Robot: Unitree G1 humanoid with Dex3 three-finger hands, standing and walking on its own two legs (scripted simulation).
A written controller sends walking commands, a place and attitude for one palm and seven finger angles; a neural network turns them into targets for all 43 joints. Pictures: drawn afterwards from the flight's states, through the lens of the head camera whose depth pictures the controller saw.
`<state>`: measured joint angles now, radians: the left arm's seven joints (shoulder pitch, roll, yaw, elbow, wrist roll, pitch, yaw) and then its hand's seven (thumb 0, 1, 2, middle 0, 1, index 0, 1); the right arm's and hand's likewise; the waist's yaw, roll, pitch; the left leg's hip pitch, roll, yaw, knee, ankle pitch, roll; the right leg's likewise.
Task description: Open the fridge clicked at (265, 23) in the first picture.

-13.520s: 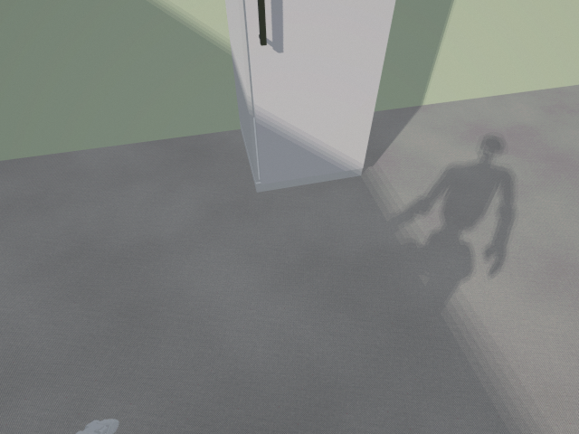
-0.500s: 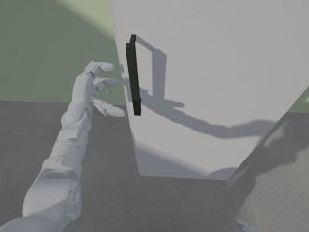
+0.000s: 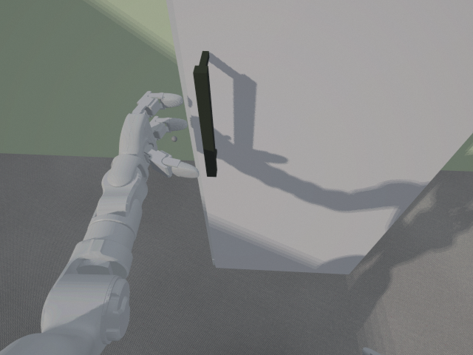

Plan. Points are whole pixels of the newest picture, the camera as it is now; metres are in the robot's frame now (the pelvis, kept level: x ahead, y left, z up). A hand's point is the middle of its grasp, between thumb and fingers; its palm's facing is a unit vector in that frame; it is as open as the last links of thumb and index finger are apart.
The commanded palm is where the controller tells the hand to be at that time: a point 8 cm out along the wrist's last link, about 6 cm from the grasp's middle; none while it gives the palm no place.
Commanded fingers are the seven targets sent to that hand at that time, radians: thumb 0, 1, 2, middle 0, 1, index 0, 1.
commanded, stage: feel for the door with the fingertips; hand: left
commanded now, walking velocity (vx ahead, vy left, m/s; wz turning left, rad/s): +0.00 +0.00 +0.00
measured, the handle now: (208, 122) +0.48 +0.05 +0.13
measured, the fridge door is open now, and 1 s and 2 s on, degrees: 0 0 0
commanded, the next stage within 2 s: slide the fingers in behind the handle in 0.32 s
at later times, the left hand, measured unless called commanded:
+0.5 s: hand (191, 139) +0.44 +0.08 +0.13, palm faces -0.07 -1.00 -0.01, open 13.7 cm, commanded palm +0.41 +0.14 +0.13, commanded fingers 0.00 -0.50 0.30 -0.30 -1.20 -0.30 -1.20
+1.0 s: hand (198, 148) +0.41 +0.07 +0.13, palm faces -0.07 -1.00 -0.02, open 14.0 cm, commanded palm +0.39 +0.12 +0.13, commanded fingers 0.00 -0.50 0.30 -0.30 -1.20 -0.30 -1.20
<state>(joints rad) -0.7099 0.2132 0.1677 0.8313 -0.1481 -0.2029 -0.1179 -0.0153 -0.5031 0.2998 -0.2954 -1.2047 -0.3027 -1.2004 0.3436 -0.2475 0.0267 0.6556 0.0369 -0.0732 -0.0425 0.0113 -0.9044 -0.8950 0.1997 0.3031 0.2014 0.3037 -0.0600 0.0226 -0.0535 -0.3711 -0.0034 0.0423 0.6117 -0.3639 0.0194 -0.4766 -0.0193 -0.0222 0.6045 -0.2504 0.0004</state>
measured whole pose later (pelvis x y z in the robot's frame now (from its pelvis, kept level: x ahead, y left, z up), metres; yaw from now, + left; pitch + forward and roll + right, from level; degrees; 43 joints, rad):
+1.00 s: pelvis -0.01 -0.01 +0.00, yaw +1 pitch +5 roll +1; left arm -0.68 0.12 0.08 0.75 -0.12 -0.16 -0.01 -0.02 -0.50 0.30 -0.30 -1.21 -0.30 -1.20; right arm 0.28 -0.24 0.03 0.65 0.03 -0.07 -0.04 0.01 -0.91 -0.90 0.20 0.30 0.20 0.30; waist -0.05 0.03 -0.03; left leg -0.34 0.00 0.03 0.60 -0.34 0.01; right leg -0.45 -0.02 -0.04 0.61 -0.24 -0.01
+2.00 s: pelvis -0.01 -0.01 +0.00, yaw +1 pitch +6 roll +1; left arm -0.69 0.05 0.02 0.72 -0.09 -0.15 0.08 -0.02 -0.50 0.30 -0.30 -1.20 -0.29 -1.20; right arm 0.30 -0.22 0.02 0.65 0.01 -0.06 -0.03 0.01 -0.91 -0.90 0.20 0.30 0.20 0.30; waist -0.05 0.03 -0.04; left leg -0.35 0.00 0.03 0.59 -0.35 0.00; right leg -0.46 -0.02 -0.03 0.60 -0.25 -0.02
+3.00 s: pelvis +0.00 -0.01 +0.00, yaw +1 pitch +6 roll +1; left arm -0.69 0.05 0.01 0.72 -0.10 -0.14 0.08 0.00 0.63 0.79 -0.42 -1.37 -0.40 -1.36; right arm 0.29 -0.22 0.03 0.66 0.01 -0.04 -0.03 0.01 -0.91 -0.90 0.20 0.30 0.20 0.30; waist -0.04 0.03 -0.04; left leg -0.34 0.00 0.03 0.59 -0.35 0.01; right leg -0.45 -0.02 -0.03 0.60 -0.25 -0.01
